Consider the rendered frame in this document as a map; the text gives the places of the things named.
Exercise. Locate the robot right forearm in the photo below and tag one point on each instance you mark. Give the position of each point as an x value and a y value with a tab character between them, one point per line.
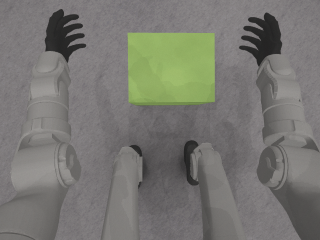
282	106

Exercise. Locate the robot right thigh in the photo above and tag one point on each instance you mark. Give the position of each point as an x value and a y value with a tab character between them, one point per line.
220	216

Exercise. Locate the robot right upper arm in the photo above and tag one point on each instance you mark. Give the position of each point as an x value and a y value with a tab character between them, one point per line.
293	176

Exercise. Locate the left robot hand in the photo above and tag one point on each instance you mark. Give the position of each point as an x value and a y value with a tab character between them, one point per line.
56	39

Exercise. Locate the carton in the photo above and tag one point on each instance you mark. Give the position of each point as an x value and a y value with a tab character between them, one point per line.
167	69

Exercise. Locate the right robot hand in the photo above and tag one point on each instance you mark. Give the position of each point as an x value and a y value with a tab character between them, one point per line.
270	37

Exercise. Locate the robot left forearm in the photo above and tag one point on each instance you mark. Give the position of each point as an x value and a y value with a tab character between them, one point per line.
48	104

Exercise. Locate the robot thigh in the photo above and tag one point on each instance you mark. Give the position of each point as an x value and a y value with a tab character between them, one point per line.
121	221
220	216

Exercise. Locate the robot left thigh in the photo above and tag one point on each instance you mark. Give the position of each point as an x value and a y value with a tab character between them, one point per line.
121	221

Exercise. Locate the robot left upper arm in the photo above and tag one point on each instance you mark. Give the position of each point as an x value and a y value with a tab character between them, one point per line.
42	176

